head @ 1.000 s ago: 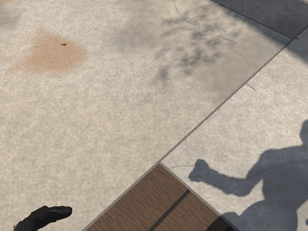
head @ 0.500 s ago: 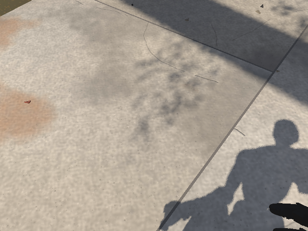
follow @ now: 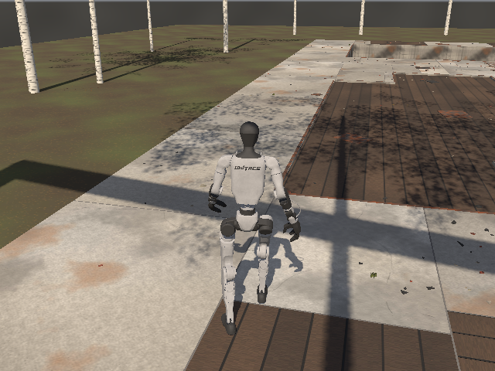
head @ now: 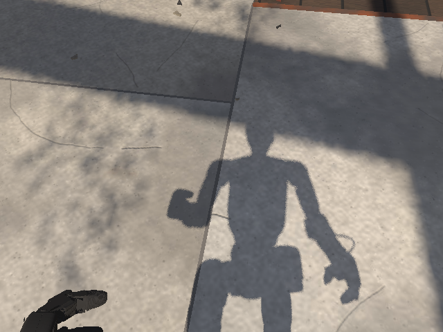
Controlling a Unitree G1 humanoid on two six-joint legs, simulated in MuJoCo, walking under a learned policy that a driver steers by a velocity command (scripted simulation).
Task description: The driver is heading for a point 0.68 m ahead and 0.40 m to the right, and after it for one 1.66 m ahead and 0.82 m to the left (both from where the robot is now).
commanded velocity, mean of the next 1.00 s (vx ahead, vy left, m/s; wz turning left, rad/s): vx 0.50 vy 0.00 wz -0.60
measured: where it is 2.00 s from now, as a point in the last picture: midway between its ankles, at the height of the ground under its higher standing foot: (296, 232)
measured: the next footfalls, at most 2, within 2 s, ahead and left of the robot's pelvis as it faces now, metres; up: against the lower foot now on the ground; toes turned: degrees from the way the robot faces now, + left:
right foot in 0.02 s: +0.18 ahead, -0.10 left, +0.00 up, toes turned -3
left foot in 0.50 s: +0.49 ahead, +0.07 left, +0.00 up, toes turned -20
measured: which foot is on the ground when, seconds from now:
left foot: down 0.00-0.02, up 0.04-0.48, down 0.50-1.00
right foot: up 0.00-0.00, down 0.02-0.50, up 0.52-1.00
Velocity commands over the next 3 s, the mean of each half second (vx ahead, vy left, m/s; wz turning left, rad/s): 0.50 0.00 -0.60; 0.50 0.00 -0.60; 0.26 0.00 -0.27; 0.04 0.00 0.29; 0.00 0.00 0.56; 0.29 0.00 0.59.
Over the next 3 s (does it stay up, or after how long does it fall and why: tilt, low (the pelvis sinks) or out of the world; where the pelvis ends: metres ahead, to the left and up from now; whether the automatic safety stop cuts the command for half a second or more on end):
stays up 0.87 -0.24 0.01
